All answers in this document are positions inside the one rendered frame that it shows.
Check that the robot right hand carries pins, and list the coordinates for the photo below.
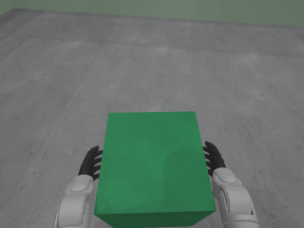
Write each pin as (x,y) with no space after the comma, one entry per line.
(214,157)

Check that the carton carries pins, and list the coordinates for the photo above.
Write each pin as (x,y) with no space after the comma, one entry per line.
(153,171)

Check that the robot left hand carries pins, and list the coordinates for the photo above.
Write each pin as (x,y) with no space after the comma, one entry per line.
(88,168)

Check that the robot right forearm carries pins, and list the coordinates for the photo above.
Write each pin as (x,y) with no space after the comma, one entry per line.
(235,204)

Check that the robot left forearm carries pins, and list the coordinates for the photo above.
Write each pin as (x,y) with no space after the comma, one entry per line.
(74,210)

